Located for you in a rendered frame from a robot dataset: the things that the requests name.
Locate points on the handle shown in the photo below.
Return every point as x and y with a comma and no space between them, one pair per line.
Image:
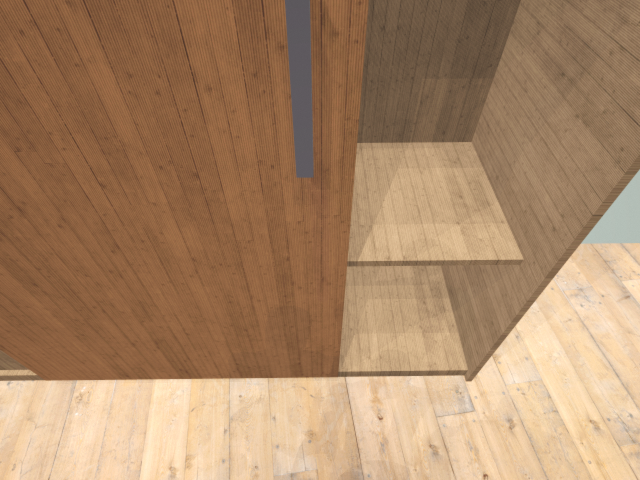
299,52

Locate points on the wardrobe door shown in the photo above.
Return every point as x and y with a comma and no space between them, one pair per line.
151,222
8,363

